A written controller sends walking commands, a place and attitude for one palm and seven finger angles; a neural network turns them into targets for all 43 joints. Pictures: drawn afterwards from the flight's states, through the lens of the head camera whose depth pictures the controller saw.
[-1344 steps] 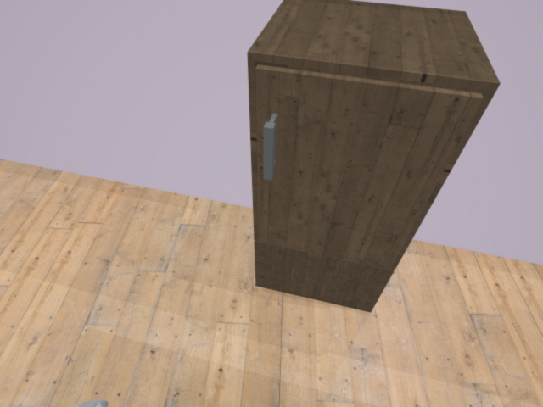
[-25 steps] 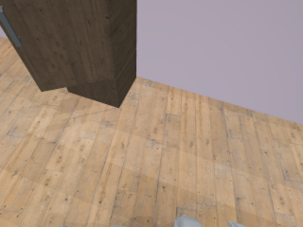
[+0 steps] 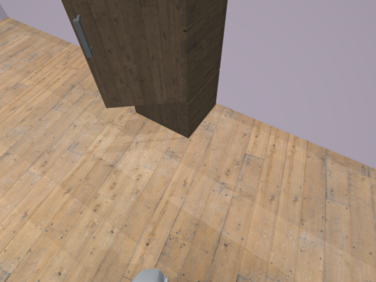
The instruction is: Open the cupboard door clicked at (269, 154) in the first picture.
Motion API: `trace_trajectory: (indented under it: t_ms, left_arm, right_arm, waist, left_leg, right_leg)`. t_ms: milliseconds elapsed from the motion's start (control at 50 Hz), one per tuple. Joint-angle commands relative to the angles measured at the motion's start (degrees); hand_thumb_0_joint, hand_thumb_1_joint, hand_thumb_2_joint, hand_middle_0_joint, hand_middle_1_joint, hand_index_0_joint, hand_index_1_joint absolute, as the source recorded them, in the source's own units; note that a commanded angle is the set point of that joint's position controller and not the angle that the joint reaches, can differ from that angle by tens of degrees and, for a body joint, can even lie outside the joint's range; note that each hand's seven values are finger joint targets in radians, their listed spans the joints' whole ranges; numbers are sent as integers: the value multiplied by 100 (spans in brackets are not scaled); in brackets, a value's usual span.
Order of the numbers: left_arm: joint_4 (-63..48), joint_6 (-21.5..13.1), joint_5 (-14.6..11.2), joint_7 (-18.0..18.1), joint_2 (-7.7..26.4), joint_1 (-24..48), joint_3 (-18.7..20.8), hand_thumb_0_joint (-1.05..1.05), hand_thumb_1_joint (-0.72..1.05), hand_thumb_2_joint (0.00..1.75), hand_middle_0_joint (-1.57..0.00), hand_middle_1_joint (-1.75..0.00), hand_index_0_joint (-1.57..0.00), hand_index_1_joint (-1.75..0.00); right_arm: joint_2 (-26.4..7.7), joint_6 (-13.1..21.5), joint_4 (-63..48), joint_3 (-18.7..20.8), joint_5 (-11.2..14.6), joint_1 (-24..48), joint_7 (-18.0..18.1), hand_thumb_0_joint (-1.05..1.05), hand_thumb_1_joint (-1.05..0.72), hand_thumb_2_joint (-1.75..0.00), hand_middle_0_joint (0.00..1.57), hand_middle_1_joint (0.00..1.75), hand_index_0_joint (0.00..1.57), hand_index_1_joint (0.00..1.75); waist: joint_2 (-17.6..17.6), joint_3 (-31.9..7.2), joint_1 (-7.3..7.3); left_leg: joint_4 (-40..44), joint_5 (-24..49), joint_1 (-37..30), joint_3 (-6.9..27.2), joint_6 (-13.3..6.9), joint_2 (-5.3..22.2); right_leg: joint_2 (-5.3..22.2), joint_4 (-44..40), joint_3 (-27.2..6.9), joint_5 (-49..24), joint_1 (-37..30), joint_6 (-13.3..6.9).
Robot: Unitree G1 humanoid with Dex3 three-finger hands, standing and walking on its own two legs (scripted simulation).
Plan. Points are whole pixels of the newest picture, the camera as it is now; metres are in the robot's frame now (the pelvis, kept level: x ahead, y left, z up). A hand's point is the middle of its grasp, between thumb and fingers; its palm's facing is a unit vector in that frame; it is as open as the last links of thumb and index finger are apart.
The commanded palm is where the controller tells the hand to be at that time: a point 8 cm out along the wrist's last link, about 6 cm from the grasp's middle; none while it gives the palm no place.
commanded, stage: take the last steps up to it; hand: left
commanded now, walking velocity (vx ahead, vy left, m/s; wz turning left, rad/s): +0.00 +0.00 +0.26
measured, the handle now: (84, 36) +0.96 +0.47 +0.00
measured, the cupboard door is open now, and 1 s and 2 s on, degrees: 39 39 39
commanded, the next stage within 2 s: come to a stop and stand still in 1.42 s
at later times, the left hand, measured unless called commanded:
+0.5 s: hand out of the picture +0.10 +0.22 -0.16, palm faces +0.14 -0.97 -0.21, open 7.4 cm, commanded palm none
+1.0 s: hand out of the picture +0.07 +0.23 -0.19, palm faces +0.32 -0.94 -0.12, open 7.4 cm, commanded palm none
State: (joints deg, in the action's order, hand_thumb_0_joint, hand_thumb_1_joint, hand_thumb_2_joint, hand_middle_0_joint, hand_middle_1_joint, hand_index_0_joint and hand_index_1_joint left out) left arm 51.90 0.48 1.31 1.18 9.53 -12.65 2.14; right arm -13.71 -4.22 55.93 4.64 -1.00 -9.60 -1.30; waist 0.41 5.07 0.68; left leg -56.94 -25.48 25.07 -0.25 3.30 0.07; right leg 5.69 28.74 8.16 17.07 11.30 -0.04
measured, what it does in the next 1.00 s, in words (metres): walks ahead: left foot, then right foot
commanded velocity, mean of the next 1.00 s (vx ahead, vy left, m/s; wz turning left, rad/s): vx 0.29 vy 0.09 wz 0.08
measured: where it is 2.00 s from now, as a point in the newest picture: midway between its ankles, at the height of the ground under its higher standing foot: (165, 231)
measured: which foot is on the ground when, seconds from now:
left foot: up 0.00-0.12, down 0.14-0.52, up 0.54-0.94, down 0.96-1.00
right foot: down 0.00-0.14, up 0.16-0.50, down 0.52-0.96, up 0.98-1.00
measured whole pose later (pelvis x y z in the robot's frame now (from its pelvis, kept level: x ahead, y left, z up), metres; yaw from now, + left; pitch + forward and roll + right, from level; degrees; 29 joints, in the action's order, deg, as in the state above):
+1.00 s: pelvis +0.20 +0.11 -0.02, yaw +11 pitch +0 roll +0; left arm 66.4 -1.2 1.1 -0.1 6.7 -25.3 2.6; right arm -9.6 3.2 57.9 2.9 -2.0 -8.0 -1.4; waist 1.9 4.2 -3.0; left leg -34.3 -9.7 23.1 -6.9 -1.8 2.5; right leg 8.2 41.1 7.1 28.4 7.6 1.7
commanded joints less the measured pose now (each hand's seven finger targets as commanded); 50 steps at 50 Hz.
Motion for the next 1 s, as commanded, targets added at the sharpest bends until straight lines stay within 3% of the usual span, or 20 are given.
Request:
trace_trajectory:
  t_ms: [0,80,120,140,180,260,380,440,460,480,500,520,560,620,840,900,920,940,960,980]
  left_arm:
    - [-111,-136,69,69,1337,-530,368,0,90,90,-20,-30,-20,-30]
    - [-15,-94,-66,18,1241,-383,350,0,90,90,-20,-30,-20,-30]
    - [-314,-47,-43,-53,665,-173,222,0,90,90,-20,-30,-20,-30]
    - [-396,20,27,-25,747,461,201,0,90,90,-20,-30,-20,-30]
    - [-293,-33,5,-134,733,573,232,0,90,90,-20,-30,-20,-30]
    - [33,-67,12,-227,639,120,202,0,90,90,-20,-30,-20,-30]
    - [-73,-113,16,-251,467,374,134,0,90,90,-20,-30,-20,-30]
    - [109,-169,25,-243,511,-191,187,0,90,90,-20,-30,-20,-30]
    - [269,-214,34,-219,630,-678,241,0,90,90,-20,-30,-20,-30]
    - [438,-282,84,-172,990,-1256,315,0,90,90,-20,-30,-20,-30]
    - [523,-297,78,-116,1448,-1748,411,0,90,90,-20,-30,-20,-30]
    - [500,-319,-5,-77,1420,-1665,391,0,90,90,-20,-30,-20,-30]
    - [378,-364,1,-42,889,-825,248,0,90,90,-20,-30,-20,-30]
    - [427,-490,-4,-30,478,-707,184,0,90,90,-20,-30,-20,-30]
    - [1077,-513,39,-35,743,-1286,183,0,90,90,-20,-30,-20,-30]
    - [1086,-418,19,-33,726,-1082,224,0,90,90,-20,-30,-20,-30]
    - [1030,-382,2,-52,513,-1169,192,0,90,90,-20,-30,-20,-30]
    - [899,-361,-52,-83,178,-1347,154,0,90,90,-20,-30,-20,-30]
    - [659,-376,-13,-58,202,-976,120,0,90,90,-20,-30,-20,-30]
    - [599,-374,-9,-41,115,-702,103,0,90,90,-20,-30,-20,-30]
  right_arm:
    - [-102,211,-495,-71,64,484,36,0,-90,-90,20,30,20,30]
    - [-404,355,-231,-75,16,-198,73,0,-90,-90,20,30,20,30]
    - [-1284,355,-177,116,-95,-804,116,0,-90,-90,20,30,20,30]
    - [-1204,371,-40,101,-115,-1096,194,0,-90,-90,20,30,20,30]
    - [-908,450,-114,5,-73,-811,273,0,-90,-90,20,30,20,30]
    - [-632,622,-114,-107,-30,-691,271,0,-90,-90,20,30,20,30]
    - [-632,614,80,-76,-49,-874,219,0,-90,-90,20,30,20,30]
    - [-565,597,125,-83,-34,-751,211,0,-90,-90,20,30,20,30]
    - [-479,603,128,-89,-5,-672,206,0,-90,-90,20,30,20,30]
    - [-245,632,76,-124,50,-701,172,0,-90,-90,20,30,20,30]
    - [-55,642,-136,-148,59,-613,127,0,-90,-90,20,30,20,30]
    - [-387,587,-128,-62,-28,-451,108,0,-90,-90,20,30,20,30]
    - [-216,544,-28,-34,-56,-264,43,0,-90,-90,20,30,20,30]
    - [153,455,319,-85,-78,-813,-11,0,-90,-90,20,30,20,30]
    - [290,611,-67,-164,-9,229,-120,0,-90,-90,20,30,20,30]
    - [-1,702,208,-100,-37,-631,-45,0,-90,-90,20,30,20,30]
    - [-403,740,418,0,-72,-1400,34,0,-90,-90,20,30,20,30]
    - [-1049,743,541,169,-135,-2069,137,0,-90,-90,20,30,20,30]
    - [-1120,684,559,154,-107,-2265,196,0,-90,-90,20,30,20,30]
    - [-983,693,483,120,-82,-1832,236,0,-90,-90,20,30,20,30]
  waist:
    - [1155,-565,-352]
    - [557,-879,13]
    - [-1655,-906,318]
    - [-1656,-702,569]
    - [-1221,-339,306]
    - [-824,-384,5]
    - [-719,33,8]
    - [-537,-48,-306]
    - [-222,-168,-529]
    - [724,-332,-757]
    - [1995,-408,-921]
    - [1717,-152,-820]
    - [948,546,-391]
    - [739,109,-102]
    - [1034,117,-349]
    - [523,-188,140]
    - [-384,-672,439]
    - [-1784,-1181,596]
    - [-1492,-1189,674]
    - [-1398,-1108,538]
  left_leg:
    - [1349,-228,-115,-360,-46,-64]
    - [3438,1521,-1962,-286,-286,83]
    - [3846,2599,-2744,2137,-1459,2130]
    - [4116,1965,-2458,2410,-1714,2119]
    - [4223,1437,-2167,2023,-1676,1760]
    - [4305,1994,-2086,1186,-1451,1272]
    - [4481,897,-1355,1183,-1502,1176]
    - [4027,392,-735,1053,-1318,951]
    - [3412,120,-263,830,-1109,658]
    - [2124,-201,563,247,-803,65]
    - [494,-926,1439,-259,-559,-393]
    - [-525,-634,1442,247,-534,-42]
    - [-1019,629,1447,377,-456,354]
    - [-577,1403,898,71,-253,508]
    - [2024,1303,308,-597,-260,343]
    - [2928,1455,-1571,-790,-357,93]
    - [3090,1342,-2749,-283,-512,565]
    - [3618,1172,-3575,1718,-1017,1956]
    - [4118,882,-3404,2273,-1413,2424]
    - [4272,337,-2942,2129,-1473,2429]
  right_leg:
    - [1351,-491,-851,-3440,-861,-780]
    - [1009,361,-418,-2108,-1,-155]
    - [-55,2271,104,2066,1946,263]
    - [-46,3059,-362,2105,2313,219]
    - [44,3610,-722,1289,2653,135]
    - [12,3133,-547,525,2180,182]
    - [-163,1406,-257,418,1228,173]
    - [-355,485,-144,-7,-52,142]
    - [-244,-37,-320,-22,-902,88]
    - [582,-698,-1365,915,-1805,-152]
    - [2076,-1753,-3465,1593,-2211,-737]
    - [2336,-2287,-4097,2533,-1265,-979]
    - [1915,-2350,-3117,2175,-109,-838]
    - [1254,-2122,-1227,71,-77,-520]
    - [1310,-1527,-504,-1678,-716,-622]
    - [1002,-413,-215,-1366,79,-403]
    - [621,844,56,-893,674,-261]
    - [-186,2464,377,1370,1843,-10]
    - [-303,3601,-210,1865,2316,-146]
    - [-96,4292,-521,1510,2609,-211]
